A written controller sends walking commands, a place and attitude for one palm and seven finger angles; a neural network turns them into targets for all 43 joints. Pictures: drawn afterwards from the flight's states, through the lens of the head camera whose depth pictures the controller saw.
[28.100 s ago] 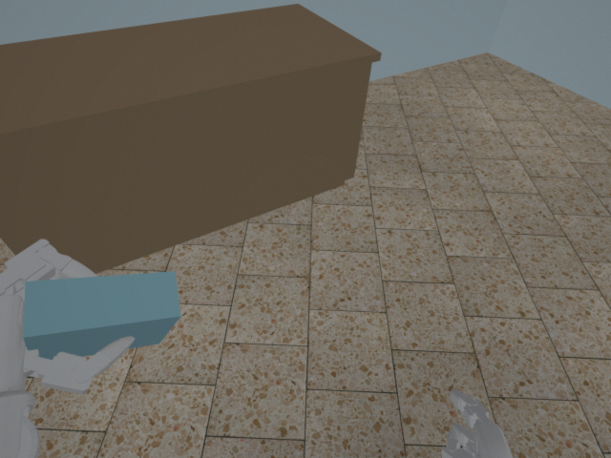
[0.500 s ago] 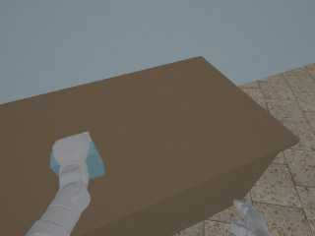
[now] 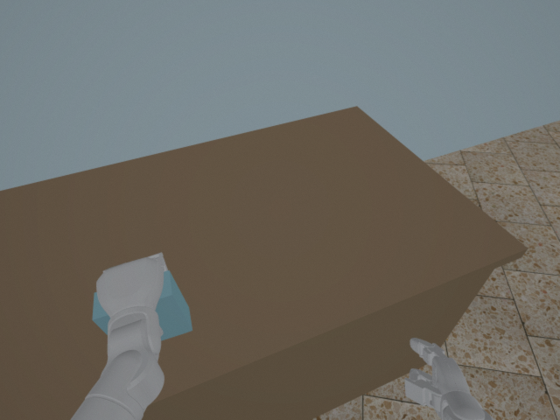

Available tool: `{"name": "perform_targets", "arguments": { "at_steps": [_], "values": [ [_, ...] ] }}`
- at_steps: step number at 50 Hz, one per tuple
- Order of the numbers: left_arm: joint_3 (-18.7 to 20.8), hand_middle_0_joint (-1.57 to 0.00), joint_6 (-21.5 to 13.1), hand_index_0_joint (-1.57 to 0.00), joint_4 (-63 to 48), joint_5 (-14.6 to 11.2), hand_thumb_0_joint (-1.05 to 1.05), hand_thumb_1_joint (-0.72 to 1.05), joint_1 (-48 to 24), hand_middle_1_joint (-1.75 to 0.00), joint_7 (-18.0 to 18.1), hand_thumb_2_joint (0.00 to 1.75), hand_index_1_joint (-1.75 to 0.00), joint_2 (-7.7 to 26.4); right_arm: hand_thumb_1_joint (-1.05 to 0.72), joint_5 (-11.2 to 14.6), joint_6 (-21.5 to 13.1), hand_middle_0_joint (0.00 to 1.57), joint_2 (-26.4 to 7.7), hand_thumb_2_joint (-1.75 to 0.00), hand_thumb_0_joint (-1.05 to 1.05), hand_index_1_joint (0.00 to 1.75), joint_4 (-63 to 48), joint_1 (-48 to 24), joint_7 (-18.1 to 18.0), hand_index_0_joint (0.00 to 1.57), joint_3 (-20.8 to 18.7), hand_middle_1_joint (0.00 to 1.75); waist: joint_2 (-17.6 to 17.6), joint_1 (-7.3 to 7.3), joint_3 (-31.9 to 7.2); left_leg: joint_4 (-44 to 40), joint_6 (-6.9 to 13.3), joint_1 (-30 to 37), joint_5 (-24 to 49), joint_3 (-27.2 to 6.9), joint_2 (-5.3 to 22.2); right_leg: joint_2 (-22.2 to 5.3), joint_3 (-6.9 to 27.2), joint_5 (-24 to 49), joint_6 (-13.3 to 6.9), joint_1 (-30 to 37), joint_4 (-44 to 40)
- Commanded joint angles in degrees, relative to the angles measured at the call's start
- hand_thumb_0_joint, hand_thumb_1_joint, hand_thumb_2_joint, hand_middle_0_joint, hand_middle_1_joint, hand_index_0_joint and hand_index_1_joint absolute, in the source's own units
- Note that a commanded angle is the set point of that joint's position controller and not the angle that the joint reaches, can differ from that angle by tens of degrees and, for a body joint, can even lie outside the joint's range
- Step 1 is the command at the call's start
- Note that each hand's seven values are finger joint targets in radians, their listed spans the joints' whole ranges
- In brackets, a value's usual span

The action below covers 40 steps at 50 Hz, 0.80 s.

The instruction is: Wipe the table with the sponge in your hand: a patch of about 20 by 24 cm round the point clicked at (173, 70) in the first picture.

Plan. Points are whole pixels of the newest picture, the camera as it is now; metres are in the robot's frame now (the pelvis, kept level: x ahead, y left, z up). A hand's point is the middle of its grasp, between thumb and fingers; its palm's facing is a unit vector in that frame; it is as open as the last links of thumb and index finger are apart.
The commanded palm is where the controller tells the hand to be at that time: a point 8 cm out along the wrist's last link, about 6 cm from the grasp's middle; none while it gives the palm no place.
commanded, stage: slide across to the third lane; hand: left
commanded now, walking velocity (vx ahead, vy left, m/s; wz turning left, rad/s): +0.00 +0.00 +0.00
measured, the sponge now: (150, 318) +0.27 +0.26 -0.03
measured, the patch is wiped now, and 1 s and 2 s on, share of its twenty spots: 0.75 0.80 0.95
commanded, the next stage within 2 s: wipe forward along the third lane in 0.82 s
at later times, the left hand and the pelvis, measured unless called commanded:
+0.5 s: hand (157, 301) +0.28 +0.23 +0.02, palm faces -0.06 -0.05 -1.00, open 9.3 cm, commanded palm +0.25 +0.19 +0.07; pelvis -0.01 -0.01 +0.00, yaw +2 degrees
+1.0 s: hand (181, 294) +0.29 +0.20 +0.02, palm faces -0.05 -0.06 -1.00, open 9.3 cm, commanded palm +0.28 +0.18 +0.06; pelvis -0.02 -0.01 +0.00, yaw +1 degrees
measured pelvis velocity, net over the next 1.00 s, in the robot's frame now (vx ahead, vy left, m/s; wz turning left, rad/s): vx -0.02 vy -0.01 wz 0.02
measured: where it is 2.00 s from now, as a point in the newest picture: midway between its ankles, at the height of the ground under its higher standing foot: outside the picture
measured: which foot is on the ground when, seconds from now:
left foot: down 0.00-1.00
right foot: down 0.00-1.00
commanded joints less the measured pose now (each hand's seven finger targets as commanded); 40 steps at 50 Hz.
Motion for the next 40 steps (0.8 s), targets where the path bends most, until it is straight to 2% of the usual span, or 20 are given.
{"name": "perform_targets", "arguments": {
  "at_steps": [1, 4, 5, 7, 9, 10, 12, 15, 17, 19, 20, 21, 25, 27, 30, 31, 32, 35, 37, 40],
  "values": [
    [1.4, -1.2, -0.4, -1.2, -4.5, -2.4, 0.0, 0.1, -6.8, -1.6, -2.1, 1.3, -1.6, 1.6, -0.9, -0.3, -3.0, 0.2, -6.0, -0.9, 0.0, 0.3, -9.7, -11.3, -0.7, 0.2, -2.6, 0.3, -6.4, 0.1, -7.6, -3.2, -0.4, 4.1, 9.6, -4.0, 0.4, -0.5, 3.8, 13.4, -2.5, 2.3, -4.0],
    [0.1, -1.2, -0.8, -1.2, -4.9, -2.3, 0.0, 0.1, -10.3, -1.6, -2.1, 1.3, -1.6, 0.5, -0.9, -0.4, -3.3, 0.2, -5.9, -0.9, 0.0, 0.3, -9.3, -11.6, -0.8, 0.2, -2.7, 0.3, -6.2, -0.43, -7.9, -3.3, -0.3, 4.9, 9.8, -4.1, 0.5, -0.7, 3.9, 13.3, -2.4, 1.6, -4.2],
    [1.4, -1.2, -1.2, -1.2, -5.9, -2.4, 0.0, 0.1, -11.3, -1.6, -2.0, 1.3, -1.6, 2.0, -0.9, -0.6, -3.5, 0.2, -6.2, -0.9, 0.0, 0.3, -9.1, -11.5, -0.8, 0.2, -3.0, 0.3, -5.5, -0.24, -8.4, -3.3, -0.2, 5.2, 9.6, -4.4, 0.6, -0.5, 4.4, 13.1, -2.7, 1.7, -4.3],
    [-1.6, -1.2, -1.7, -1.2, -6.2, -2.2, 0.0, 0.1, -12.5, -1.6, -2.3, 1.3, -1.6, -0.8, -0.9, -0.5, -3.8, 0.2, -5.5, -0.9, 0.0, 0.3, -9.2, -11.4, -0.6, 0.2, -2.9, 0.3, -5.4, -0.73, -8.7, -3.1, 0.0, 6.0, 10.2, -4.4, 0.7, -0.6, 3.4, 12.9, -2.5, 1.5, -4.2],
    [-2.2, -1.2, -2.3, -1.2, -6.1, -2.3, 0.0, 0.1, -13.1, -1.6, -2.5, 1.3, -1.6, -1.1, -0.9, -0.5, -4.1, 0.2, -5.5, -0.9, 0.0, 0.3, -9.2, -11.5, -0.6, 0.2, -3.0, 0.3, -6.2, -0.76, -8.7, -3.2, 0.1, 6.0, 10.2, -4.5, 0.7, -0.8, 3.6, 13.3, -2.4, 1.6, -4.4],
    [-0.6, -1.2, -2.8, -1.2, -7.2, -2.3, 0.0, 0.1, -15.9, -1.6, -2.4, 1.3, -1.6, 0.9, -0.9, -0.6, -4.2, 0.2, -5.9, -0.9, 0.0, 0.3, -8.7, -11.4, -0.7, 0.2, -3.1, 0.3, -5.3, -0.92, -8.6, -3.5, 0.0, 6.4, 9.8, -4.8, 0.9, -0.5, 4.0, 12.6, -2.7, 1.2, -4.5],
    [-3.7, -1.2, -3.3, -1.2, -6.3, -2.3, 0.0, 0.1, -15.4, -1.6, -2.5, 1.3, -1.6, -2.5, -0.9, -0.5, -4.7, 0.2, -5.4, -0.9, 0.0, 0.3, -8.8, -11.1, -0.6, 0.2, -3.0, 0.3, -5.8, -1.18, -8.7, -3.3, 0.2, 6.7, 10.1, -4.7, 0.9, -0.7, 2.9, 12.4, -2.4, 0.9, -4.3],
    [-2.7, -1.2, -4.3, -1.2, -5.5, -2.7, 0.0, 0.1, -17.8, -1.6, -2.1, 1.3, -1.6, -1.6, -0.9, -0.6, -5.0, 0.2, -5.7, -0.9, 0.0, 0.3, -8.2, -11.1, -0.7, 0.2, -3.3, 0.3, -7.1, -1.05, -8.5, -3.7, 0.1, 6.3, 9.0, -4.9, 1.0, -0.5, 3.5, 11.8, -2.5, 0.6, -4.6],
    [-5.5, -1.2, -4.6, -1.2, -4.5, -2.8, 0.0, 0.1, -18.8, -1.6, -2.0, 1.3, -1.6, -4.7, -0.9, -0.4, -5.2, 0.2, -5.2, -0.9, 0.0, 0.3, -8.1, -11.1, -0.6, 0.2, -3.1, 0.3, -7.6, -1.65, -8.8, -3.2, 0.1, 6.5, 9.2, -4.4, 1.0, -0.8, 2.8, 12.3, -2.2, 0.3, -4.4],
    [-5.3, -1.2, -4.6, -1.2, -3.1, -2.9, 0.0, 0.1, -18.6, -1.6, -1.6, 1.3, -1.6, -4.8, -0.9, -0.4, -5.2, 0.2, -5.2, -0.9, 0.0, 0.3, -7.8, -11.3, -0.5, 0.2, -3.3, 0.3, -8.5, -1.33, -9.4, -3.1, 0.1, 6.3, 9.3, -4.3, 1.0, -0.9, 2.9, 12.7, -2.1, 0.5, -4.4],
    [-4.1, -1.2, -4.8, -1.2, -3.8, -3.0, 0.0, 0.1, -20.2, -1.6, -1.3, 1.3, -1.6, -3.2, -0.9, -0.5, -5.1, 0.2, -5.6, -0.9, 0.0, 0.3, -7.6, -11.3, -0.5, 0.2, -3.4, 0.3, -7.2, -1.32, -9.4, -3.5, -0.1, 6.3, 8.9, -4.7, 1.1, -0.7, 3.3, 11.8, -2.4, 0.3, -4.4],
    [-6.7, -1.2, -4.7, -1.2, -3.4, -3.1, 0.0, 0.1, -21.5, -1.6, -1.2, 1.3, -1.6, -6.1, -0.9, -0.3, -5.2, 0.2, -5.1, -0.9, 0.0, 0.3, -7.8, -11.1, -0.5, 0.2, -3.3, 0.3, -7.6, -1.88, -9.1, -3.2, 0.0, 6.6, 8.7, -4.5, 1.2, -0.7, 2.2, 11.3, -2.2, -0.3, -4.2],
    [-7.0, -1.2, -5.0, -1.2, -1.2, -3.0, 0.0, 0.1, -25.2, -1.6, -1.1, 1.3, -1.6, -6.2, -0.9, -0.3, -5.2, 0.2, -5.3, -0.9, 0.0, 0.3, -6.9, -11.2, -0.4, 0.2, -3.3, 0.3, -7.5, -1.89, -8.9, -3.4, -0.1, 6.4, 7.5, -4.7, 1.2, -0.7, 2.2, 9.9, -2.3, -1.4, -4.3],
    [-8.9, -1.2, -5.3, -1.2, -0.3, -3.2, 0.0, 0.1, -26.2, -1.6, -1.0, 1.3, -1.6, -8.2, -0.9, -0.2, -5.3, 0.2, -4.8, -0.9, 0.0, 0.3, -7.0, -11.1, -0.2, 0.2, -3.2, 0.3, -7.9, -2.33, -9.4, -2.7, 0.1, 6.6, 8.0, -4.5, 1.1, -0.9, 1.6, 10.7, -2.1, -1.5, -4.0],
    [-6.7, -1.2, -5.1, -1.2, 0.8, -3.4, 0.0, 0.1, -28.3, -1.6, -0.5, 1.3, -1.6, -6.2, -0.9, -0.2, -4.9, 0.2, -5.3, -0.9, 0.0, 0.3, -6.5, -11.3, -0.4, 0.2, -3.4, 0.3, -8.3, -1.97, -10.0, -3.0, -0.2, 6.0, 7.3, -4.6, 1.1, -0.9, 2.3, 10.0, -2.1, -1.2, -4.2],
    [-10.0, -1.2, -5.0, -1.2, 0.5, -3.4, 0.0, 0.1, -29.6, -1.6, -0.5, 1.3, -1.6, -9.5, -0.9, -0.1, -5.0, 0.2, -4.7, -0.9, 0.0, 0.3, -7.0, -11.3, -0.2, 0.2, -3.2, 0.3, -7.3, -2.47, -10.1, -2.6, -0.1, 6.5, 7.4, -4.4, 1.1, -1.0, 1.3, 9.7, -2.0, -1.8, -3.8],
    [-10.7, -1.2, -5.0, -1.2, 1.8, -3.4, 0.0, 0.1, -30.6, -1.6, -0.5, 1.3, -1.6, -10.2, -0.9, 0.0, -5.0, 0.2, -4.5, -0.9, 0.0, 0.3, -6.7, -11.3, 0.0, 0.2, -3.2, 0.3, -7.9, -2.65, -9.8, -2.5, 0.0, 6.4, 6.9, -4.3, 1.0, -1.1, 1.0, 9.3, -1.9, -2.3, -3.9],
    [-7.2, -1.2, -4.5, -1.2, 3.3, -3.3, 0.0, 0.1, -31.7, -1.6, 0.3, 1.3, -1.6, -7.0, -0.9, -0.2, -4.7, 0.2, -5.1, -0.9, 0.0, 0.3, -6.1, -11.3, 0.0, 0.2, -3.4, 0.3, -7.9, -1.77, -10.7, -2.8, -0.3, 5.7, 6.7, -4.3, 0.9, -0.9, 1.9, 9.5, -2.1, -1.4, -4.0],
    [-9.4, -1.2, -4.2, -1.2, 4.3, -3.4, 0.0, 0.1, -31.4, -1.6, 0.5, 1.3, -1.6, -9.8, -0.9, -0.1, -4.5, 0.2, -4.5, -0.9, 0.0, 0.3, -6.4, -11.4, 0.4, 0.2, -3.3, 0.3, -8.0, -2.05, -10.7, -2.2, -0.3, 5.8, 7.6, -3.9, 0.9, -1.1, 1.0, 10.5, -2.0, -1.4, -3.6],
    [-4.8, -1.2, -3.1, -1.2, 5.6, -3.5, 0.0, 0.1, -29.9, -1.6, 1.2, 1.3, -1.6, -5.6, -0.9, -0.3, -3.7, 0.2, -5.1, -0.9, 0.0, 0.3, -6.2, -11.9, 0.4, 0.2, -3.3, 0.3, -7.6, -0.82, -10.4, -3.2, -0.6, 4.2, 6.3, -3.8, 0.8, -1.0, 2.3, 9.4, -2.2, -0.2, -4.2]
  ]
}}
